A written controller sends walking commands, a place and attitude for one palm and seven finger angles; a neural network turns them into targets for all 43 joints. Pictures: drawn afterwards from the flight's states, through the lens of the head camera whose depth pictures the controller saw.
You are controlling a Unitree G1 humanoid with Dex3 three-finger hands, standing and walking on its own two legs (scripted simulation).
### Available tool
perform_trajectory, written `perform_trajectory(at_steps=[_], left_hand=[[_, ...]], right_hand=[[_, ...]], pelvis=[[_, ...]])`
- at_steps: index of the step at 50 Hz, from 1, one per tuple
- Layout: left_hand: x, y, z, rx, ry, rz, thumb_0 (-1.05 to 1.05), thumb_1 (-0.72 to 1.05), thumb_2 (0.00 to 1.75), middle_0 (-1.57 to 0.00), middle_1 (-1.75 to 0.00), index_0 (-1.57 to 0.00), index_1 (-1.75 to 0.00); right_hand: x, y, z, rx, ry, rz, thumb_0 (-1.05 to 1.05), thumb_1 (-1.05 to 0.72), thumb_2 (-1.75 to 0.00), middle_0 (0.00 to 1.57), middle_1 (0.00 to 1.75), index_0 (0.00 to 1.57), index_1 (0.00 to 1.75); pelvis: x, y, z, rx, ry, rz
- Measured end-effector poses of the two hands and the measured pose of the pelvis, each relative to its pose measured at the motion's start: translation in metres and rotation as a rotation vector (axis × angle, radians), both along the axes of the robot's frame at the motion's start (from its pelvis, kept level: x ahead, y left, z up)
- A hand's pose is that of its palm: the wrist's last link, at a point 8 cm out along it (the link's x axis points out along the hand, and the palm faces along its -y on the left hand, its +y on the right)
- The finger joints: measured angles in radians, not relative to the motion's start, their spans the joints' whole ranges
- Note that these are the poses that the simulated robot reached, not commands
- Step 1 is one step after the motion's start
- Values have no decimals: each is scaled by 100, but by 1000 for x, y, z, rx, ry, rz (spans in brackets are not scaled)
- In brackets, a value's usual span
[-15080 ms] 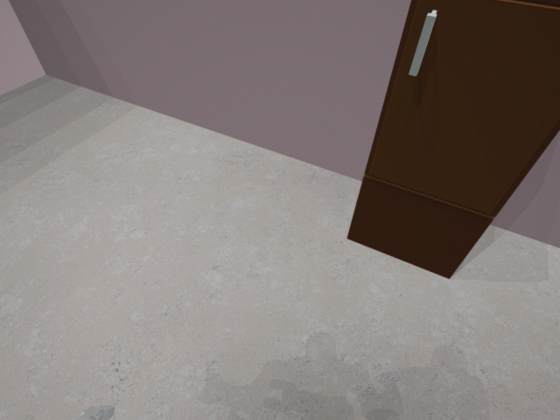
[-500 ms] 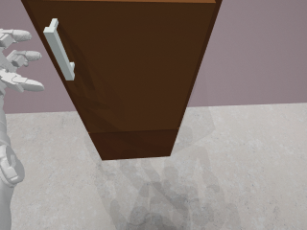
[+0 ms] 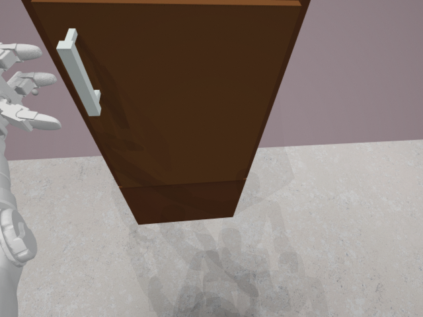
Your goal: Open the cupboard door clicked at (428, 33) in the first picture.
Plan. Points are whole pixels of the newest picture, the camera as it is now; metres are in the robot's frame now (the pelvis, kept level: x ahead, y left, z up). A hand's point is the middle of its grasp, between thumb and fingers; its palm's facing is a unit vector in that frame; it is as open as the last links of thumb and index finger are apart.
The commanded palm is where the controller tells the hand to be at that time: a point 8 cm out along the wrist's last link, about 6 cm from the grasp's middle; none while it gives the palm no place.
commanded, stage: move the hooked fingers beside the handle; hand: left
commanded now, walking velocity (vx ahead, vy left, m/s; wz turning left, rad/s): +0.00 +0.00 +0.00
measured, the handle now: (84, 75) +0.51 +0.22 +0.15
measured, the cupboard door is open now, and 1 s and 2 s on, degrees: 0 0 0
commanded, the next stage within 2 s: slide the fingers in behind the handle in 0.54 s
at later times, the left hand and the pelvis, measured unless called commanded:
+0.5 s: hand (48, 94) +0.46 +0.26 +0.16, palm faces +0.08 -1.00 -0.01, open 14.0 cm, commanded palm +0.44 +0.32 +0.15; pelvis -0.01 -0.02 +0.00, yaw +1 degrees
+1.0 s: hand (50, 93) +0.46 +0.26 +0.16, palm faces +0.04 -1.00 +0.01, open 14.0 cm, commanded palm +0.43 +0.30 +0.15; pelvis +0.00 -0.01 +0.00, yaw +0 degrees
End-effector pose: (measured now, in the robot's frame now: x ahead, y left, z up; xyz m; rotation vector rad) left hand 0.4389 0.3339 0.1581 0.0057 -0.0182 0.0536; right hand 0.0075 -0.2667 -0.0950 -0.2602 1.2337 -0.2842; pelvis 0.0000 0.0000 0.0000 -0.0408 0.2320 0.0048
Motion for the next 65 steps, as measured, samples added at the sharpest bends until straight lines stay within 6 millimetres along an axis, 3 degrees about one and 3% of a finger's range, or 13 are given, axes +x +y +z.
perform_trajectory(at_steps=[8,15,22,34,39,65], left_hand=[[-4,-7,-2,-17,54,-2,-1,-50,30,-30,-120,-30,-120],[-8,-19,1,-5,12,3,-1,-50,30,-29,-120,-30,-120],[-3,-24,2,-4,52,11,-1,-50,30,-30,-120,-31,-120],[-2,-13,10,8,15,11,-1,-50,30,-30,-120,-30,-120],[-1,-16,4,-10,49,-18,-1,-50,30,-29,-120,-30,-120],[-5,-40,-5,-22,46,-4,-1,-50,30,-30,-120,-30,-120]], right_hand=[[31,-1,-2,11,-76,47,1,-91,-90,20,30,20,30],[40,-8,-3,11,-95,71,1,-91,-90,20,30,20,30],[30,-17,-2,0,-87,50,1,-91,-90,20,30,20,30],[-9,-30,-1,-26,21,-2,1,-91,-90,20,30,20,30],[-12,-29,-1,-28,34,-8,1,-91,-90,20,30,20,30],[42,5,-4,37,-134,68,1,-91,-90,20,30,20,30]], pelvis=[[0,-4,0,3,-10,14],[-3,-10,0,7,-18,19],[-7,-17,-1,11,-18,19],[-8,-22,-1,10,-2,11],[-6,-19,-1,9,-1,11],[-6,-4,0,6,-38,19]])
